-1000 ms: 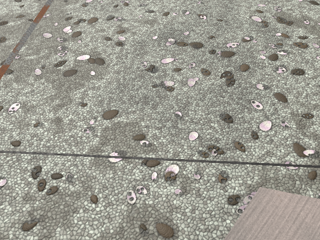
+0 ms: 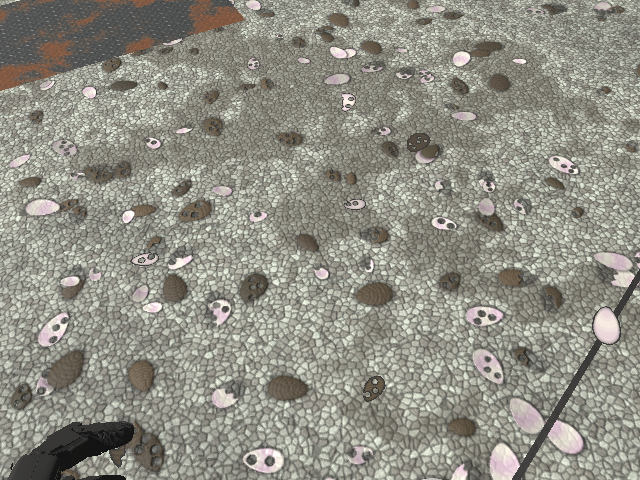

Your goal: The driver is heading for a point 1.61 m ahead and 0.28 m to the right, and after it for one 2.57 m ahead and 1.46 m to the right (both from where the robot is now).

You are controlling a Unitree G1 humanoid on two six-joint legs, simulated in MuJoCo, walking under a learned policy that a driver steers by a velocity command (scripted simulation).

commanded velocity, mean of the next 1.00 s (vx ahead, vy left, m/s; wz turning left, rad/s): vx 1.00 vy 0.00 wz -0.45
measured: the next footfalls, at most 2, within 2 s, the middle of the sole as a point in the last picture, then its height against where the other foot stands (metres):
right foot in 0.12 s outside the picture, level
left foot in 0.58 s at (311, 347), level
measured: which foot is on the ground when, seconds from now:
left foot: down 0.00-0.10, up 0.12-0.56, down 0.58-1.00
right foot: up 0.00-0.10, down 0.12-0.60, up 0.62-1.00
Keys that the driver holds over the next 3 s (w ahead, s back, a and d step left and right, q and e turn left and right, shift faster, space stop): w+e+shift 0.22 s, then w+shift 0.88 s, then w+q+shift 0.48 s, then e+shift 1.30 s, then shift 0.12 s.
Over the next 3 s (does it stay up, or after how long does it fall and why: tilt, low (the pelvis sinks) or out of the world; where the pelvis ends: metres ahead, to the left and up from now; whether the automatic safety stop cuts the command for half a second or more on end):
stays up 1.87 -0.50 0.01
